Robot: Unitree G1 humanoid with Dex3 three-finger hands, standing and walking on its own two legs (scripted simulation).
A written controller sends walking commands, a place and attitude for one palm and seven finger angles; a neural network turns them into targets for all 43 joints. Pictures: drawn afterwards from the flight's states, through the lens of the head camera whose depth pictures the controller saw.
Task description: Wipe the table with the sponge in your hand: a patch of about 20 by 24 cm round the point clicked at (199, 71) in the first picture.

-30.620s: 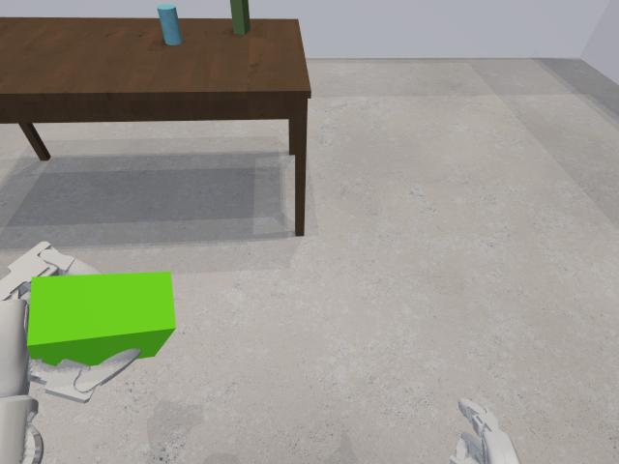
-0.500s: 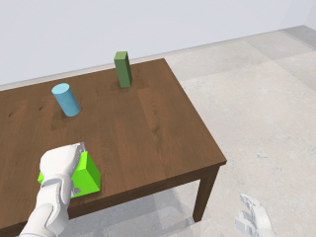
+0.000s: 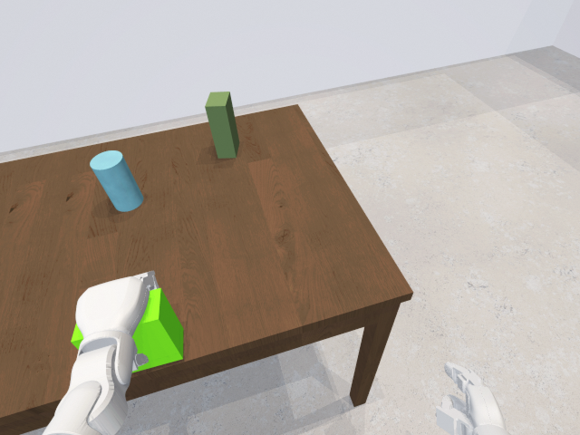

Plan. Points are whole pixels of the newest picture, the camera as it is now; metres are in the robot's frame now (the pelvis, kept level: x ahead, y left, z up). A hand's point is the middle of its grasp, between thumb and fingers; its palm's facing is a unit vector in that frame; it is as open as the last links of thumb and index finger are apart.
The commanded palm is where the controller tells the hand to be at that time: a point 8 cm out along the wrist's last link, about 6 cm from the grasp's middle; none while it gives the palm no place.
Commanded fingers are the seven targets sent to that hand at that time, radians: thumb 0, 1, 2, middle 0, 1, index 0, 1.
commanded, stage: lower the sponge onto the table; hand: left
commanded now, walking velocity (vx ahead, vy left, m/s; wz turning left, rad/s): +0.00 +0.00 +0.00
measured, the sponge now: (138, 340) +0.24 +0.28 -0.03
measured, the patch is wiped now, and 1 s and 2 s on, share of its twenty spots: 0.00 0.20 0.40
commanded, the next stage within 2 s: wipe forward along the first lane in 0.24 s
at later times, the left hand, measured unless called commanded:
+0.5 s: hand (132, 318) +0.26 +0.29 +0.00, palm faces -0.08 -0.06 -0.99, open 10.0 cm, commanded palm +0.25 +0.29 +0.05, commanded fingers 0.00 0.10 1.30 -1.20 -1.60 -1.20 -1.60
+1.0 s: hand (130, 287) +0.31 +0.32 +0.00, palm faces -0.10 +0.00 -0.99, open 10.0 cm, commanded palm +0.30 +0.31 +0.03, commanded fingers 0.00 0.10 1.30 -1.20 -1.60 -1.20 -1.60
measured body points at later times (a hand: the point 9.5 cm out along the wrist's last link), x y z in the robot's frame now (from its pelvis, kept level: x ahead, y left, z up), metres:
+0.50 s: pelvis -0.01 +0.00 +0.00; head +0.00 -0.03 +0.44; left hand +0.26 +0.29 +0.06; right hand +0.19 -0.24 -0.12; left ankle +0.03 +0.12 -0.73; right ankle -0.02 -0.10 -0.73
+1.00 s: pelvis -0.02 +0.00 -0.01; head +0.02 -0.02 +0.43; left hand +0.31 +0.31 +0.05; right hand +0.12 -0.26 -0.14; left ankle +0.03 +0.12 -0.73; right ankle -0.02 -0.10 -0.73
